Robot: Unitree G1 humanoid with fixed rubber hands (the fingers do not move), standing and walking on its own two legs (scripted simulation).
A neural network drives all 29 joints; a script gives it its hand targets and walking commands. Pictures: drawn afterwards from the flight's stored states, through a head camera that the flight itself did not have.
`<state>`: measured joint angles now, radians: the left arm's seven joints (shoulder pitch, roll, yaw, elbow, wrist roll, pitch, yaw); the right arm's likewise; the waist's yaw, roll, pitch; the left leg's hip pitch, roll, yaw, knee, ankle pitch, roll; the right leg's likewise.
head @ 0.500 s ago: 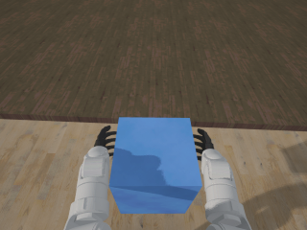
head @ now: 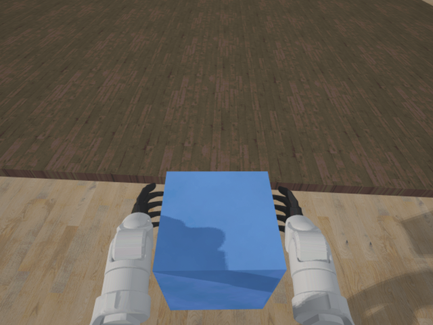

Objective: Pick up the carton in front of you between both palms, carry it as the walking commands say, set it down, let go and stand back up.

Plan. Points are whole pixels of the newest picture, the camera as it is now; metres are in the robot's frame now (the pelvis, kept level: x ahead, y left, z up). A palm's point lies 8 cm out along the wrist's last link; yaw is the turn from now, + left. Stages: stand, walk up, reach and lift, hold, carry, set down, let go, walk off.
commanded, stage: reach and lift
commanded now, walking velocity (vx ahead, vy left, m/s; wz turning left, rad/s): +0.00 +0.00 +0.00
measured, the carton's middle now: (217, 243) +0.29 +0.00 -0.05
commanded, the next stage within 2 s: hold in 0.20 s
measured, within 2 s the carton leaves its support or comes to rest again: neither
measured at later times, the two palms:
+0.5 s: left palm (139, 223) +0.28 +0.15 +0.04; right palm (297, 226) +0.27 -0.15 +0.04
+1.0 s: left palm (139, 222) +0.28 +0.15 +0.05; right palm (298, 225) +0.27 -0.15 +0.05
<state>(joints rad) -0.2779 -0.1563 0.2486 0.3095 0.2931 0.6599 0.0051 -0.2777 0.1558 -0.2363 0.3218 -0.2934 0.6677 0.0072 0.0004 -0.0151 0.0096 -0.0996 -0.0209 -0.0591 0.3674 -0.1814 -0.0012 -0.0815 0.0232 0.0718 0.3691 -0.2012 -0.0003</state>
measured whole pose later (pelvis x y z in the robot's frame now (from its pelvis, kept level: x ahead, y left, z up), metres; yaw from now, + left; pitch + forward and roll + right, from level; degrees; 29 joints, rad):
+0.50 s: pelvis +0.00 +0.00 +0.00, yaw +0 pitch -8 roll +0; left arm -0.20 -0.14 0.17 0.18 0.27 0.76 0.00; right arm -0.20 0.14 -0.16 0.19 -0.26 0.77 0.00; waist 0.00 -0.01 0.02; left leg -0.03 -0.02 -0.06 0.32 -0.17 0.00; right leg 0.00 0.03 0.07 0.31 -0.18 0.00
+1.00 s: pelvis -0.01 +0.00 +0.00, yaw +0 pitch -8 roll +0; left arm -0.29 -0.16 0.24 0.25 0.30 0.75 -0.01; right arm -0.29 0.16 -0.23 0.26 -0.29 0.76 0.01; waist 0.00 -0.02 0.03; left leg -0.06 -0.02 -0.06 0.38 -0.17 0.00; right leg -0.04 0.03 0.07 0.37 -0.19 0.00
